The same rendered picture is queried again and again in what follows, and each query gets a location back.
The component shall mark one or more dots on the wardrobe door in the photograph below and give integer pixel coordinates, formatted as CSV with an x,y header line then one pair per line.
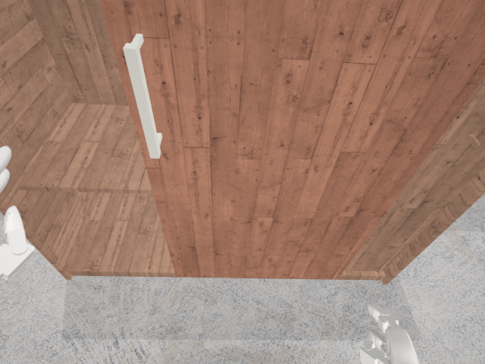
x,y
447,170
289,127

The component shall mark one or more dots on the robot left hand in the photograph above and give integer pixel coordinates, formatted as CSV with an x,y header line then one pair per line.
x,y
14,255

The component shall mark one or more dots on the robot right hand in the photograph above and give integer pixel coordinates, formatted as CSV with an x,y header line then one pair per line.
x,y
393,348

